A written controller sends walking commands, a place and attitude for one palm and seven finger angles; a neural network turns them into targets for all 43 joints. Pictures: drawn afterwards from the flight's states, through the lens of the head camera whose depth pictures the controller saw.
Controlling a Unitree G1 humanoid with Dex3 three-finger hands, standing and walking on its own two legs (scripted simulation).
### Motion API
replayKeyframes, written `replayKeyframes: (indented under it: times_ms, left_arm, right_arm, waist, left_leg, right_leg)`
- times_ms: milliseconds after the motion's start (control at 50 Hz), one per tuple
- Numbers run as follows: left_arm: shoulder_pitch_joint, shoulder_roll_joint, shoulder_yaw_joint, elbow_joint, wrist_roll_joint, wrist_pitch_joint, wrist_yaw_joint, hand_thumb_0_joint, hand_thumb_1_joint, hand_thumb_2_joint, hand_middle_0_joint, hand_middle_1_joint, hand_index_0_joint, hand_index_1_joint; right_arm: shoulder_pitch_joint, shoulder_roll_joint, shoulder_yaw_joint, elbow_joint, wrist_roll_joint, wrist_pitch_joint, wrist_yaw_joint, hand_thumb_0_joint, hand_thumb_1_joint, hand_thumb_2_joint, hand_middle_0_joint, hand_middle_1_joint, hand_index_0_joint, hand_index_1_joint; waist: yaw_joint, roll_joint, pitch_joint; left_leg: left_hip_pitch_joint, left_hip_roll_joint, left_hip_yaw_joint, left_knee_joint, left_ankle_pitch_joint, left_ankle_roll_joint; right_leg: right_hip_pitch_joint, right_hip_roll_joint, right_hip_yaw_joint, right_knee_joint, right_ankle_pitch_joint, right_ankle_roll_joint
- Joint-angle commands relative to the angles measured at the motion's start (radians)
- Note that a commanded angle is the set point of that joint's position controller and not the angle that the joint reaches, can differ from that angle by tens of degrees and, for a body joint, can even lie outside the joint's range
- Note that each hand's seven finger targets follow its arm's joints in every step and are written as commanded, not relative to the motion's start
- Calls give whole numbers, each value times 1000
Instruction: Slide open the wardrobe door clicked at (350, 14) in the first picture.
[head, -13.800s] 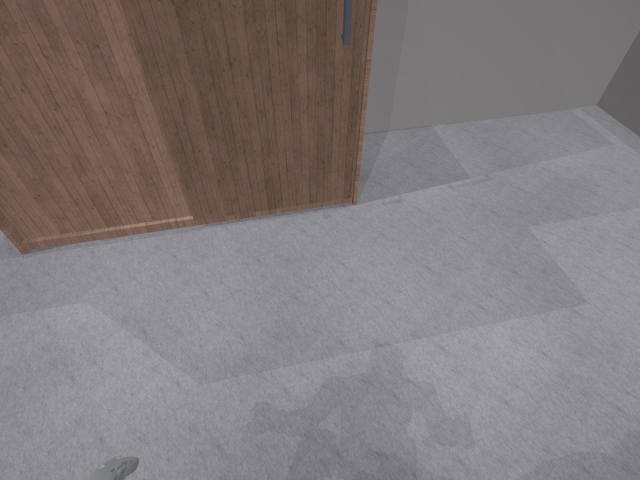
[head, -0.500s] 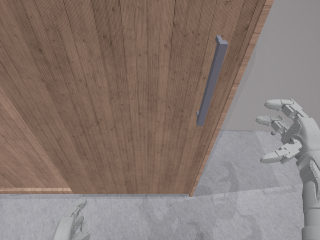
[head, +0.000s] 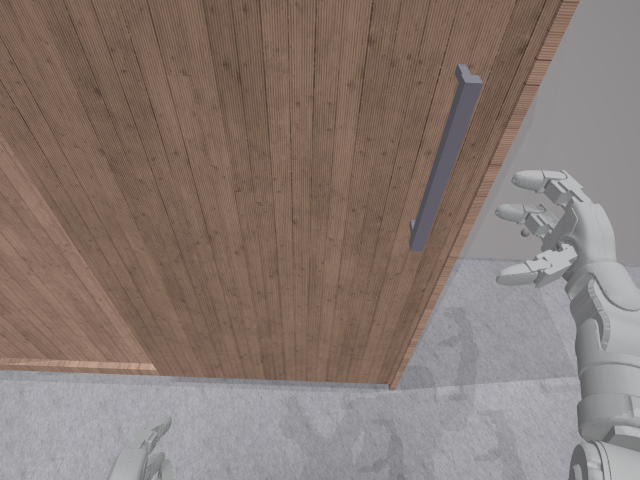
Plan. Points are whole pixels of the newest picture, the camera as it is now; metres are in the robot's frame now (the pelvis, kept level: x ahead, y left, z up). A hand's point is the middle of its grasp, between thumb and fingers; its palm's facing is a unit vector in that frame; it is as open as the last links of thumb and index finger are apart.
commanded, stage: move the hooked fingers beside the handle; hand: right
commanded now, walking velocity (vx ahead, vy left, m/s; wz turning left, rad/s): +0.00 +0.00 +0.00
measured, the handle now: (435, 170) +0.51 -0.11 +0.14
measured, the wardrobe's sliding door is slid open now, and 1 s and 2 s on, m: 0.00 0.00 0.00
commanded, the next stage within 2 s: feel for the door with the fingertips in 1.26 s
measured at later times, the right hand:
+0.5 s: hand (488, 203) +0.45 -0.17 +0.14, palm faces -0.06 +1.00 +0.02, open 14.0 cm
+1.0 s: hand (488, 210) +0.43 -0.17 +0.14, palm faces -0.05 +1.00 +0.01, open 14.0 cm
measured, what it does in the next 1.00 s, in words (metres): stands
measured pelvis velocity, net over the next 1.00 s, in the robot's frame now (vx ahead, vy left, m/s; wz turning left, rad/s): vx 0.00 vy -0.01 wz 0.01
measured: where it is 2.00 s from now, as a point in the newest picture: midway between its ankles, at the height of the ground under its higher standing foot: outside the picture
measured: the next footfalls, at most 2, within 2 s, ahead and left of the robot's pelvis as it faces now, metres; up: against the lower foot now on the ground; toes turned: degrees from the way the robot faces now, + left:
none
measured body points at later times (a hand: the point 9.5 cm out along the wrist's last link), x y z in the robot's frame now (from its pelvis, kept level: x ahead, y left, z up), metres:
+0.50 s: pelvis +0.00 -0.01 -0.01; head +0.03 +0.00 +0.44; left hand +0.07 +0.26 -0.12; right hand +0.44 -0.23 +0.14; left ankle -0.03 +0.11 -0.73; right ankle +0.03 -0.12 -0.73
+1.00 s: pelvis +0.00 -0.01 -0.01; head +0.02 +0.00 +0.44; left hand +0.09 +0.26 -0.11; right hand +0.43 -0.23 +0.14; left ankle -0.03 +0.11 -0.73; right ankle +0.03 -0.12 -0.73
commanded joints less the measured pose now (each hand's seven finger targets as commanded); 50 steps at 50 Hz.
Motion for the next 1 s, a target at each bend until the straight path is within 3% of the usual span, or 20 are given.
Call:
replayKeyframes:
  times_ms: [0, 40, 140, 180, 240, 280, 340, 380, 440, 480, 540, 580, 640, 680, 720, 760, 840, 880, 940, 980]
  left_arm:
    - [-21, 144, 56, -126, -5, -30, 11, 0, 900, 900, -200, -300, -200, -300]
    - [-10, 144, 60, -125, -3, -26, 8, 0, 900, 900, -200, -300, -200, -300]
    - [18, 147, 66, -110, -2, -17, 4, 0, 900, 900, -200, -300, -200, -300]
    - [37, 153, 70, -101, 1, -10, 1, 0, 900, 900, -200, -300, -200, -300]
    - [46, 150, 72, -100, 1, -5, -7, 0, 900, 900, -200, -300, -200, -300]
    - [60, 155, 74, -96, 5, 3, -10, 0, 900, 900, -200, -300, -200, -300]
    - [66, 152, 77, -91, 5, 7, -15, 0, 900, 900, -200, -300, -200, -300]
    - [83, 157, 76, -82, 7, 12, -17, 0, 900, 900, -200, -300, -200, -300]
    - [92, 154, 78, -81, 10, 17, -23, 0, 900, 900, -200, -300, -200, -300]
    - [110, 160, 80, -83, 15, 22, -25, 0, 900, 900, -200, -300, -200, -300]
    - [101, 150, 83, -101, 13, 23, -36, 0, 900, 900, -200, -300, -200, -300]
    - [107, 155, 84, -104, 14, 32, -37, 0, 900, 900, -200, -300, -200, -300]
    - [85, 149, 82, -121, 7, 39, -39, 0, 900, 900, -200, -300, -200, -300]
    - [90, 153, 82, -118, 6, 46, -34, 0, 900, 900, -200, -300, -200, -300]
    - [82, 151, 83, -121, 6, 44, -31, 0, 900, 900, -200, -300, -200, -300]
    - [75, 142, 84, -123, 6, 37, -33, 0, 900, 900, -200, -300, -200, -300]
    - [66, 142, 80, -107, 4, 32, -32, 0, 900, 900, -200, -300, -200, -300]
    - [67, 148, 79, -97, 4, 36, -26, 0, 900, 900, -200, -300, -200, -300]
    - [54, 143, 75, -105, 4, 35, -27, 0, 900, 900, -200, -300, -200, -300]
    - [58, 145, 74, -105, 5, 38, -28, 0, 900, 900, -200, -300, -200, -300]
  right_arm:
    - [-463, -247, -46, -149, 16, -79, -5, 0, 500, -300, 300, 1200, 300, 1200]
    - [-480, -251, -49, -147, 11, -92, -6, 0, 500, -300, 300, 1200, 300, 1200]
    - [-545, -235, -33, -115, 7, -119, -20, 0, 500, -300, 300, 1200, 300, 1200]
    - [-564, -252, -42, -81, 2, -124, -30, 0, 500, -300, 300, 1200, 300, 1200]
    - [-587, -222, -21, -68, -10, -131, -38, 0, 500, -300, 300, 1200, 300, 1200]
    - [-585, -241, -36, -41, -12, -140, -50, 0, 500, -300, 300, 1200, 300, 1200]
    - [-640, -213, -16, -17, -21, -148, -63, 0, 500, -300, 300, 1200, 300, 1200]
    - [-674, -222, -19, 35, -25, -152, -73, 0, 500, -300, 300, 1200, 300, 1200]
    - [-716, -236, -30, 46, -42, -174, -84, 0, 500, -300, 300, 1200, 300, 1200]
    - [-685, -262, -57, 74, -45, -188, -90, 0, 500, -300, 300, 1200, 300, 1200]
    - [-649, -222, -39, 23, -45, -198, -86, 0, 500, -300, 300, 1200, 300, 1200]
    - [-602, -234, -54, 35, -35, -193, -84, 0, 500, -300, 300, 1200, 300, 1200]
    - [-570, -207, -33, -3, -33, -173, -77, 0, 500, -300, 300, 1200, 300, 1200]
    - [-586, -215, -34, 4, -31, -163, -82, 0, 500, -300, 300, 1200, 300, 1200]
    - [-611, -244, -55, -50, -33, -170, -86, 0, 500, -300, 300, 1200, 300, 1200]
    - [-638, -185, -5, -125, -31, -182, -88, 0, 500, -300, 300, 1200, 300, 1200]
    - [-632, -150, 20, -96, -22, -170, -92, 0, 500, -300, 300, 1200, 300, 1200]
    - [-627, -166, 14, -43, -25, -158, -99, 0, 500, -300, 300, 1200, 300, 1200]
    - [-653, -163, 19, -41, -34, -154, -106, 0, 500, -300, 300, 1200, 300, 1200]
    - [-642, -163, 23, -29, -36, -162, -113, 0, 500, -300, 300, 1200, 300, 1200]
  waist:
    - [9, 13, -236]
    - [8, -30, -268]
    - [22, -27, -281]
    - [27, 17, -286]
    - [26, -41, -309]
    - [28, 20, -303]
    - [40, -21, -300]
    - [51, 28, -274]
    - [47, -39, -321]
    - [39, 27, -341]
    - [25, -53, -393]
    - [23, 36, -365]
    - [20, -10, -326]
    - [35, 41, -292]
    - [25, -16, -320]
    - [33, -57, -368]
    - [44, -41, -318]
    - [49, 20, -273]
    - [38, -38, -299]
    - [41, 6, -301]
  left_leg:
    - [-38, -13, -39, -76, 336, -5]
    - [-46, -15, -39, -71, 328, -1]
    - [-66, -21, -33, -62, 325, 0]
    - [-63, -22, -33, -58, 329, -2]
    - [-77, -24, -32, -48, 338, 1]
    - [-64, -26, -28, -44, 347, 0]
    - [-103, -31, -27, -39, 334, 1]
    - [-112, -32, -27, -43, 307, -1]
    - [-120, -32, -32, -27, 311, 2]
    - [-96, -35, -29, -18, 332, 2]
    - [-93, -37, -30, -3, 383, 4]
    - [-68, -40, -25, -5, 396, 2]
    - [-78, -39, -31, -10, 396, 0]
    - [-89, -39, -29, -20, 362, -4]
    - [-85, -38, -36, -20, 355, -1]
    - [-97, -42, -29, -14, 368, 3]
    - [-126, -45, -22, -24, 343, 1]
    - [-129, -43, -22, -36, 306, -1]
    - [-127, -36, -28, -29, 298, 2]
    - [-119, -37, -24, -27, 299, 3]
  right_leg:
    - [178, 33, 34, -33, 179, -49]
    - [199, 34, 34, -26, 181, -47]
    - [202, 31, 41, -17, 186, -46]
    - [187, 29, 41, -9, 191, -51]
    - [201, 31, 41, -6, 205, -45]
    - [181, 27, 42, 0, 216, -49]
    - [191, 25, 42, 2, 206, -44]
    - [157, 25, 41, 7, 181, -50]
    - [172, 27, 42, 14, 186, -43]
    - [158, 24, 44, 22, 211, -47]
    - [205, 25, 38, 31, 262, -40]
    - [163, 22, 37, 30, 265, -47]
    - [147, 26, 24, 21, 238, -46]
    - [127, 24, 24, 23, 207, -52]
    - [147, 26, 26, 18, 202, -49]
    - [211, 23, 35, 23, 241, -44]
    - [209, 23, 42, 20, 217, -43]
    - [167, 23, 41, 15, 173, -49]
    - [169, 30, 41, 13, 161, -44]
    - [165, 26, 46, 18, 170, -47]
